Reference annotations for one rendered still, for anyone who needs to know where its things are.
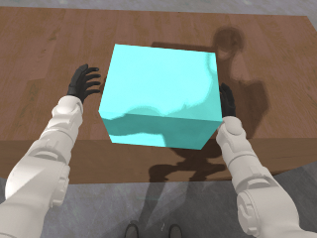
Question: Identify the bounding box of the left robot forearm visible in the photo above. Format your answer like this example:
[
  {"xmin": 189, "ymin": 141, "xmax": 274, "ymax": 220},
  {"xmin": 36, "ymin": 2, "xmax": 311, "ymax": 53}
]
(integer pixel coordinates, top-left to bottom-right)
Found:
[{"xmin": 5, "ymin": 95, "xmax": 83, "ymax": 199}]

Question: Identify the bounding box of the carton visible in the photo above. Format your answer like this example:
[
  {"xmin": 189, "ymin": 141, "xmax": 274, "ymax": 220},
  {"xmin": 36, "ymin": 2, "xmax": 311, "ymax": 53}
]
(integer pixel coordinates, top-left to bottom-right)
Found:
[{"xmin": 98, "ymin": 44, "xmax": 223, "ymax": 150}]

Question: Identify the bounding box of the robot right foot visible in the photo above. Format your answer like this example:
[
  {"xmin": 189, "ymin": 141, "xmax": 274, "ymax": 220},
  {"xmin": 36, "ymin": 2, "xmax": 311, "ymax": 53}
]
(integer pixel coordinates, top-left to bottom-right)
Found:
[{"xmin": 168, "ymin": 223, "xmax": 182, "ymax": 238}]

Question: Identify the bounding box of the robot left foot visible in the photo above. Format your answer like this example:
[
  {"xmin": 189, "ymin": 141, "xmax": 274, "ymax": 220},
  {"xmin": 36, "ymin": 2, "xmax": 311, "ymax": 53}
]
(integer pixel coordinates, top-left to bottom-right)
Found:
[{"xmin": 124, "ymin": 223, "xmax": 139, "ymax": 238}]

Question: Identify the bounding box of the right robot hand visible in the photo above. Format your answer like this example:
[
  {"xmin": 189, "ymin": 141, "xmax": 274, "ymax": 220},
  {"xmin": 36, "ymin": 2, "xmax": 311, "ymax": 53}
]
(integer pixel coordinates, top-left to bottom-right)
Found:
[{"xmin": 218, "ymin": 82, "xmax": 236, "ymax": 118}]

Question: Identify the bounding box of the robot left upper arm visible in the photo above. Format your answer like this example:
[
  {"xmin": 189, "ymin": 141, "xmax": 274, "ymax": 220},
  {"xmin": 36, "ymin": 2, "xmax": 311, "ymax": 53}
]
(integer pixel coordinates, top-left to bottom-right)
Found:
[{"xmin": 0, "ymin": 156, "xmax": 70, "ymax": 238}]

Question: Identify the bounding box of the robot right upper arm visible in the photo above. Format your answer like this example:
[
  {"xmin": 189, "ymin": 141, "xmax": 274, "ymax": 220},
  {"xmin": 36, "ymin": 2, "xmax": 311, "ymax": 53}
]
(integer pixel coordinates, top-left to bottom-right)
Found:
[{"xmin": 237, "ymin": 186, "xmax": 317, "ymax": 238}]

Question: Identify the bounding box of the left robot hand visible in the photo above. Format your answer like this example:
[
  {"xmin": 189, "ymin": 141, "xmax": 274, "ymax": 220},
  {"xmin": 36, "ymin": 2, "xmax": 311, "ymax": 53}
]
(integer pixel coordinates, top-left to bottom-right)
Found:
[{"xmin": 66, "ymin": 63, "xmax": 101, "ymax": 104}]

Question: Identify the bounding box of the robot foot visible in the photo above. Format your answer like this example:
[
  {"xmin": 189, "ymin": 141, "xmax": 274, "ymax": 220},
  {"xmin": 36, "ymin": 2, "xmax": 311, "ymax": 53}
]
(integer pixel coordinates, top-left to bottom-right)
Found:
[
  {"xmin": 168, "ymin": 223, "xmax": 182, "ymax": 238},
  {"xmin": 124, "ymin": 223, "xmax": 139, "ymax": 238}
]

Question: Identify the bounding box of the pedestal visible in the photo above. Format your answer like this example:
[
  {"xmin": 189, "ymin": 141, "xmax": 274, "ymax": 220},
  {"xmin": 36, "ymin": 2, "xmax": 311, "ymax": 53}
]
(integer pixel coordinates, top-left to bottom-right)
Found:
[{"xmin": 0, "ymin": 6, "xmax": 317, "ymax": 184}]

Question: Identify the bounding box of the right robot forearm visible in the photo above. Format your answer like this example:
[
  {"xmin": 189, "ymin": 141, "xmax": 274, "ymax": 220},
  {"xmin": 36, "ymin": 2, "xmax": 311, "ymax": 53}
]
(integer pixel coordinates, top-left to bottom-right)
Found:
[{"xmin": 216, "ymin": 116, "xmax": 300, "ymax": 225}]

